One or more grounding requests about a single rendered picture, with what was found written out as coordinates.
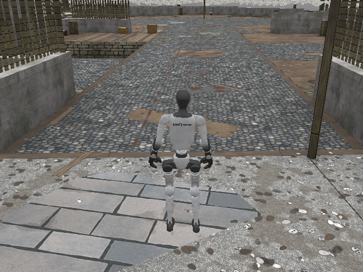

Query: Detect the robot right hand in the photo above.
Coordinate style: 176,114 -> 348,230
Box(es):
200,157 -> 213,169

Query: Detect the robot left hand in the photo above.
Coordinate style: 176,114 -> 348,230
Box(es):
149,156 -> 162,168

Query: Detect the left robot upper arm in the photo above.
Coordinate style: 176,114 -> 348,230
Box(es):
155,114 -> 171,145

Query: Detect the robot left forearm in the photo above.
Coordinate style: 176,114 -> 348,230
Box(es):
150,137 -> 161,158

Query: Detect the robot right foot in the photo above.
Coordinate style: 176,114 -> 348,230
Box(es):
192,218 -> 200,233

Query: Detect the robot right forearm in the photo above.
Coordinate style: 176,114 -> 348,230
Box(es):
202,138 -> 212,159

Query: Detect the robot head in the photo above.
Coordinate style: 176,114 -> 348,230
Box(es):
173,90 -> 192,118

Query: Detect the right robot upper arm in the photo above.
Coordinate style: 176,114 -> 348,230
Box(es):
195,115 -> 208,146

